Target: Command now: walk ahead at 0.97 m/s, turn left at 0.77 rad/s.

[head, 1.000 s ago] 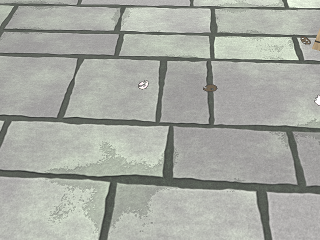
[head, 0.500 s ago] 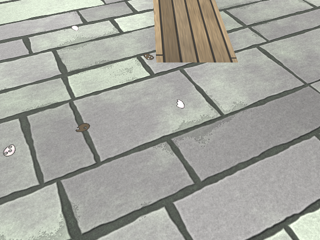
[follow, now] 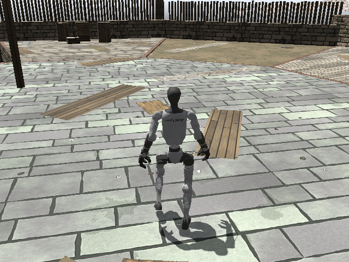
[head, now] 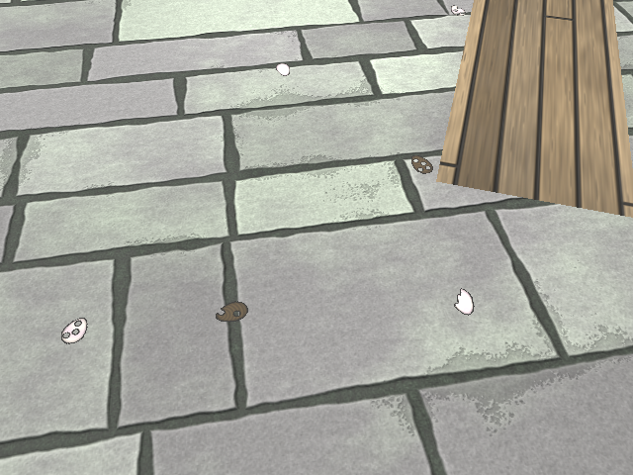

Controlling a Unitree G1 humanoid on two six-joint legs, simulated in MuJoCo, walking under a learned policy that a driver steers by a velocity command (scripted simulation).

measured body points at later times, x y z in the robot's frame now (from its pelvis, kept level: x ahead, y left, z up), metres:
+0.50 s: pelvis +0.42 +0.04 +0.01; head +0.43 +0.07 +0.45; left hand +0.58 +0.35 -0.03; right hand +0.54 -0.20 -0.11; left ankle +0.36 +0.06 -0.73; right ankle +0.67 -0.11 -0.65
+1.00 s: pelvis +0.84 +0.17 +0.01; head +0.85 +0.19 +0.46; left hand +0.62 +0.34 -0.12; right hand +1.18 +0.16 -0.02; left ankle +0.92 +0.40 -0.69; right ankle +0.81 +0.03 -0.73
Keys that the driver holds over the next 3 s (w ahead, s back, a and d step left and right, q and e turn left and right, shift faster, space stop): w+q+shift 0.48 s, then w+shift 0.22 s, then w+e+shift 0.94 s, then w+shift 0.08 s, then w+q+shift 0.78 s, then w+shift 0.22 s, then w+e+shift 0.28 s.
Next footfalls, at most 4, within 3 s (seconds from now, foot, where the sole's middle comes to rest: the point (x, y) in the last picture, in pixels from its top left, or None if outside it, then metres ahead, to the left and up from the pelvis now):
0.24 left None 0.40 0.07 -0.77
0.68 right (325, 339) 0.84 0.05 -0.77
1.12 left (177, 275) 1.02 0.45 -0.77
1.54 right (264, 161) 1.49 0.27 -0.77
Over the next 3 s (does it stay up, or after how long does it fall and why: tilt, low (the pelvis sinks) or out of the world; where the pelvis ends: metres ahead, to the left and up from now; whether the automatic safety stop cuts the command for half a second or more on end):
stays up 2.54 0.51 -0.03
